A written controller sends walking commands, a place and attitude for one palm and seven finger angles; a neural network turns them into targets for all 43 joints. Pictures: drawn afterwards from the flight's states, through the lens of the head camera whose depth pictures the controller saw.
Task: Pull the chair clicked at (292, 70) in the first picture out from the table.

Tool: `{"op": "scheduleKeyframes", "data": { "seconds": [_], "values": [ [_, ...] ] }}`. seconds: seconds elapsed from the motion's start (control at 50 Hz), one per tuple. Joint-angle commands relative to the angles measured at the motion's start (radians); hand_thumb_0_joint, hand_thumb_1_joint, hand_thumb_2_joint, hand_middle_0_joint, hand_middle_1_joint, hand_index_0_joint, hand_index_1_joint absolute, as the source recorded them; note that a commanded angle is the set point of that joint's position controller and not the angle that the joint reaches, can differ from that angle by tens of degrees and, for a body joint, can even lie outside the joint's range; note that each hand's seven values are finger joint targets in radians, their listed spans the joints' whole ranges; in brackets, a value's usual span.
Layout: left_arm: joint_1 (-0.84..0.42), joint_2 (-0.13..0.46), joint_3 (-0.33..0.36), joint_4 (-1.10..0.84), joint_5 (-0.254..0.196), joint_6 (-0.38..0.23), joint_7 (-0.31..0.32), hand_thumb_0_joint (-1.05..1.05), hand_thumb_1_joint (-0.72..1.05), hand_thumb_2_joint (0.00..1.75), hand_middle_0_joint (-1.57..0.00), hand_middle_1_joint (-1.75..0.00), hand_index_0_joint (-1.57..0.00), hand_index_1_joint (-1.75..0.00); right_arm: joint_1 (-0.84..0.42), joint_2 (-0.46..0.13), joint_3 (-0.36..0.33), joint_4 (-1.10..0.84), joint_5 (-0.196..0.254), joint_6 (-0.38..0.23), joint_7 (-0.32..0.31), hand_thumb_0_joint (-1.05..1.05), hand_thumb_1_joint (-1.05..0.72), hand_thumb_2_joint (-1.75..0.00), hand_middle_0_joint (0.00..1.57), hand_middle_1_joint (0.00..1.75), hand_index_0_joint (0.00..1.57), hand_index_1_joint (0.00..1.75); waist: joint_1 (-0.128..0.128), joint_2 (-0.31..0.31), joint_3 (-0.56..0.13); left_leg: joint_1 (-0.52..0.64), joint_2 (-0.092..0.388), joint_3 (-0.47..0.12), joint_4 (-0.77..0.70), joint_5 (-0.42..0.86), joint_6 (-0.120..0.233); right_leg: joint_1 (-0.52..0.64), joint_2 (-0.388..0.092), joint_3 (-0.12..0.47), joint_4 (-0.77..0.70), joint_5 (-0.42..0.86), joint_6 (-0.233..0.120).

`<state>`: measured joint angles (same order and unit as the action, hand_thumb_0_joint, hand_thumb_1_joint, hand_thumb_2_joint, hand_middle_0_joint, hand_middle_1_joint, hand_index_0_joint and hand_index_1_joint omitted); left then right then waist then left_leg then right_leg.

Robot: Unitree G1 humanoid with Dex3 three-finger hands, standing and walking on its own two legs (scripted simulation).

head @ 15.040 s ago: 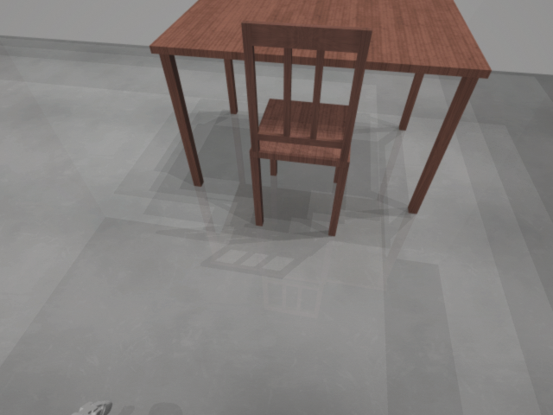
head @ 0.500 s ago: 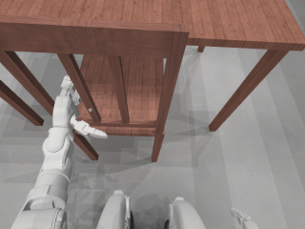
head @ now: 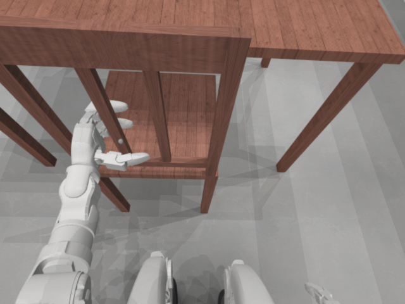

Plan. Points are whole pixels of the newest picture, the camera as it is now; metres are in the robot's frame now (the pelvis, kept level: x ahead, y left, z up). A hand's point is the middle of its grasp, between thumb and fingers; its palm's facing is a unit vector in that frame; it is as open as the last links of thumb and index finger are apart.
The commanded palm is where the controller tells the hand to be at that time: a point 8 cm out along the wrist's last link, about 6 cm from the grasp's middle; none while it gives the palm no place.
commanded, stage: hook a spindle and tug to test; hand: left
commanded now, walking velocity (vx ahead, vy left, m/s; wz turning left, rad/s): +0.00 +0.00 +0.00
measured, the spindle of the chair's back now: (112, 124) +0.46 +0.18 +0.03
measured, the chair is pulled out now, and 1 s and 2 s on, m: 0.00 0.00 0.08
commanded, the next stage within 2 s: step backward, pulling the chair out in 0.92 s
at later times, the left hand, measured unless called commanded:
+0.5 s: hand (121, 139) +0.42 +0.16 +0.03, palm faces +0.00 -1.00 -0.02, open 5.3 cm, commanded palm +0.39 +0.20 +0.02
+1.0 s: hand (122, 141) +0.42 +0.16 +0.03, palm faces -0.02 -1.00 -0.01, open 5.4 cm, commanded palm +0.37 +0.20 +0.02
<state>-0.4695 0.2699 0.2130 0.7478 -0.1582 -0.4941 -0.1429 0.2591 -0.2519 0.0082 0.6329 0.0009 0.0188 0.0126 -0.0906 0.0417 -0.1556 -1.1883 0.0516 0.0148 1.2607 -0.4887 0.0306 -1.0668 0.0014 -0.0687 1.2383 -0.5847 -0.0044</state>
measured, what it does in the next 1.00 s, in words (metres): stands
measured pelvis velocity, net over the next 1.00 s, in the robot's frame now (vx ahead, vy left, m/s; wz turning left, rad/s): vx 0.03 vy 0.00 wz -0.02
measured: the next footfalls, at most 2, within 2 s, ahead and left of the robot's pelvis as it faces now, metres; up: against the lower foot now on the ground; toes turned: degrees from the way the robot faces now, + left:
none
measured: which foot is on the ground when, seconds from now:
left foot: down 0.00-1.00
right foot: down 0.00-1.00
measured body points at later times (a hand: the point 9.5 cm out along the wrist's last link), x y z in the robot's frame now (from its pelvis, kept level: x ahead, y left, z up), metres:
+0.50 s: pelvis +0.00 +0.00 +0.00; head +0.13 +0.01 +0.43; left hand +0.42 +0.21 +0.03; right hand +0.10 -0.26 -0.12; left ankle +0.05 +0.10 -0.62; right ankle +0.00 -0.12 -0.62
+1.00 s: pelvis +0.03 +0.00 +0.01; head +0.16 +0.01 +0.44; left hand +0.41 +0.21 +0.03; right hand +0.14 -0.26 -0.10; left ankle +0.05 +0.10 -0.62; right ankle +0.00 -0.12 -0.62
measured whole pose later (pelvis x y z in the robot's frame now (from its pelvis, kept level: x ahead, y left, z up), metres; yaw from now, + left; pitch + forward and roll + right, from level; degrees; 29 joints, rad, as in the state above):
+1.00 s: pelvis +0.03 +0.00 +0.01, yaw -1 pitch +25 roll -2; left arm -0.27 0.25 0.19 0.52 -0.19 -0.44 -0.13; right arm 0.24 -0.24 0.00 0.56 0.01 0.03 0.04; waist -0.09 0.03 -0.16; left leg -1.12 0.06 0.04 1.22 -0.53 0.03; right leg -1.01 0.01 -0.04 1.19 -0.61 0.00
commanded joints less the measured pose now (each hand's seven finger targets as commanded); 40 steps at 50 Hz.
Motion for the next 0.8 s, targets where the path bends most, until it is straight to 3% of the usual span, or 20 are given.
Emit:
{"op": "scheduleKeyframes", "data": {
  "seconds": [0.0, 0.04, 0.1, 0.16, 0.2, 0.22, 0.24, 0.28, 0.34, 0.36, 0.42, 0.5, 0.64, 0.68, 0.7, 0.78],
  "values": [
    [-0.325, 0.131, 0.003, -0.184, 0.018, -0.073, -0.002, 0.0, 0.34, 0.66, -0.5, -1.45, -0.5, -1.45, 0.068, -0.163, -0.068, -0.084, -0.005, -0.025, -0.01, 0.0, -0.9, -0.9, 0.2, 0.3, 0.2, 0.3, -0.035, 0.034, -0.418, 0.448, -0.019, -0.073, -0.13, 0.253, -0.009, 0.055, 0.021, 0.022, -0.179, 0.251, -0.024],
    [-0.336, 0.153, 0.014, -0.185, 0.021, -0.079, -0.005, 0.0, 0.45, 0.71, -0.5, -1.45, -0.5, -1.45, 0.074, -0.166, -0.068, -0.085, -0.005, -0.025, -0.01, 0.0, -0.9, -0.9, 0.2, 0.3, 0.2, 0.3, -0.031, 0.029, -0.427, 0.455, -0.019, -0.076, -0.127, 0.268, -0.008, 0.064, 0.023, 0.023, -0.173, 0.262, -0.027],
    [-0.362, 0.108, -0.022, -0.183, 0.019, -0.074, -0.009, 0.0, 0.62, 0.78, -0.5, -1.45, -0.5, -1.45, 0.075, -0.164, -0.071, -0.081, -0.004, -0.024, -0.009, 0.0, -0.9, -0.9, 0.2, 0.3, 0.2, 0.3, -0.042, 0.06, -0.438, 0.496, -0.015, -0.085, -0.13, 0.274, -0.012, 0.024, 0.022, 0.015, -0.174, 0.25, -0.027],
    [-0.348, 0.132, -0.003, -0.182, 0.023, -0.071, -0.005, 0.0, 0.79, 0.85, -0.5, -1.45, -0.5, -1.45, 0.08, -0.167, -0.072, -0.083, -0.005, -0.021, -0.008, 0.0, -0.9, -0.9, 0.2, 0.3, 0.2, 0.3, -0.033, 0.054, -0.451, 0.5, -0.015, -0.084, -0.129, 0.304, -0.011, 0.044, 0.022, 0.015, -0.17, 0.276, -0.029],
    [-0.33, 0.114, -0.01, -0.192, 0.018, -0.069, -0.003, 0.0, 0.9, 0.9, -0.5, -1.45, -0.5, -1.45, 0.076, -0.163, -0.072, -0.09, -0.005, -0.019, -0.006, 0.0, -0.9, -0.9, 0.2, 0.3, 0.2, 0.3, -0.031, 0.038, -0.464, 0.495, -0.017, -0.08, -0.129, 0.307, -0.01, 0.061, 0.022, 0.017, -0.174, 0.287, -0.026],
    [-0.332, 0.118, -0.014, -0.187, 0.022, -0.068, -0.004, 0.0, 0.9, 0.9, -0.5, -1.45, -0.5, -1.45, 0.075, -0.163, -0.071, -0.088, -0.004, -0.017, -0.006, 0.0, -0.9, -0.9, 0.2, 0.3, 0.2, 0.3, -0.03, 0.05, -0.449, 0.49, -0.017, -0.08, -0.129, 0.305, -0.012, 0.055, 0.022, 0.017, -0.171, 0.284, -0.028],
    [-0.353, 0.095, -0.034, -0.172, 0.021, -0.065, -0.004, 0.0, 0.9, 0.9, -0.5, -1.45, -0.5, -1.45, 0.077, -0.162, -0.069, -0.084, -0.004, -0.017, -0.005, 0.0, -0.9, -0.9, 0.2, 0.3, 0.2, 0.3, -0.048, 0.039, -0.429, 0.488, -0.017, -0.084, -0.127, 0.299, -0.007, 0.038, 0.024, 0.014, -0.174, 0.277, -0.026],
    [-0.326, 0.129, -0.001, -0.163, 0.022, -0.067, -0.002, 0.0, 0.9, 0.9, -0.5, -1.45, -0.5, -1.45, 0.076, -0.166, -0.07, -0.086, -0.005, -0.014, -0.005, 0.0, -0.9, -0.9, 0.2, 0.3, 0.2, 0.3, -0.034, 0.029, -0.431, 0.467, -0.019, -0.078, -0.125, 0.286, -0.008, 0.055, 0.023, 0.021, -0.175, 0.277, -0.025],
    [-0.31, 0.127, -0.002, -0.174, 0.019, -0.071, -0.011, 0.0, 0.9, 0.9, -0.5, -1.45, -0.5, -1.45, 0.071, -0.164, -0.07, -0.091, -0.004, -0.013, -0.004, 0.0, -0.9, -0.9, 0.2, 0.3, 0.2, 0.3, -0.031, 0.033, -0.433, 0.46, -0.022, -0.071, -0.124, 0.291, -0.005, 0.071, 0.022, 0.023, -0.174, 0.289, -0.026],
    [-0.273, 0.141, 0.013, -0.177, 0.022, -0.07, -0.011, 0.0, 0.9, 0.9, -0.5, -1.45, -0.5, -1.45, 0.071, -0.163, -0.07, -0.098, -0.004, -0.011, -0.002, 0.0, -0.9, -0.9, 0.2, 0.3, 0.2, 0.3, -0.014, 0.043, -0.445, 0.47, -0.021, -0.071, -0.128, 0.306, -0.009, 0.08, 0.022, 0.021, -0.169, 0.3, -0.028],
    [-0.269, 0.121, -0.012, -0.207, 0.022, -0.064, -0.013, 0.0, 0.9, 0.9, -0.5, -1.45, -0.5, -1.45, 0.065, -0.161, -0.07, -0.106, -0.002, -0.007, -0.001, 0.0, -0.9, -0.9, 0.2, 0.3, 0.2, 0.3, -0.024, 0.032, -0.437, 0.471, -0.019, -0.071, -0.129, 0.302, -0.008, 0.078, 0.022, 0.022, -0.172, 0.302, -0.026],
    [-0.197, 0.111, -0.015, -0.227, 0.018, -0.051, -0.012, 0.0, 0.9, 0.9, -0.5, -1.45, -0.5, -1.45, 0.062, -0.158, -0.071, -0.119, -0.001, -0.005, 0.004, 0.0, -0.9, -0.9, 0.2, 0.3, 0.2, 0.3, -0.01, 0.042, -0.442, 0.476, -0.02, -0.068, -0.133, 0.327, -0.01, 0.096, 0.022, 0.021, -0.17, 0.327, -0.027],
    [-0.135, 0.094, -0.029, -0.254, 0.014, -0.037, -0.015, 0.0, 0.9, 0.9, -0.5, -1.45, -0.5, -1.45, 0.06, -0.156, -0.071, -0.131, 0.001, -0.003, 0.007, 0.0, -0.9, -0.9, 0.2, 0.3, 0.2, 0.3, -0.011, 0.026, -0.424, 0.469, -0.019, -0.063, -0.131, 0.354, -0.007, 0.108, 0.024, 0.02, -0.166, 0.36, -0.025],
    [-0.09, 0.115, -0.006, -0.286, 0.009, -0.036, -0.015, 0.0, 0.9, 0.9, -0.5, -1.45, -0.5, -1.45, 0.059, -0.157, -0.073, -0.135, 0.002, -0.003, 0.008, 0.0, -0.9, -0.9, 0.2, 0.3, 0.2, 0.3, 0.005, 0.027, -0.45, 0.478, -0.019, -0.061, -0.135, 0.383, -0.009, 0.139, 0.023, 0.021, -0.163, 0.392, -0.026],
    [-0.056, 0.093, -0.024, -0.29, 0.008, -0.031, -0.017, 0.0, 0.9, 0.9, -0.5, -1.45, -0.5, -1.45, 0.057, -0.152, -0.073, -0.142, 0.002, -0.002, 0.009, 0.0, -0.9, -0.9, 0.2, 0.3, 0.2, 0.3, 0.007, 0.023, -0.455, 0.48, -0.021, -0.057, -0.137, 0.4, -0.008, 0.152, 0.022, 0.022, -0.164, 0.413, -0.025],
    [0.046, 0.103, -0.007, -0.333, -0.004, -0.023, -0.023, 0.0, 0.9, 0.9, -0.5, -1.45, -0.5, -1.45, 0.054, -0.149, -0.075, -0.152, 0.004, -0.003, 0.014, 0.0, -0.9, -0.9, 0.2, 0.3, 0.2, 0.3, 0.023, 0.013, -0.45, 0.477, -0.02, -0.049, -0.143, 0.436, -0.008, 0.194, 0.023, 0.024, -0.166, 0.463, -0.024]
  ]
}}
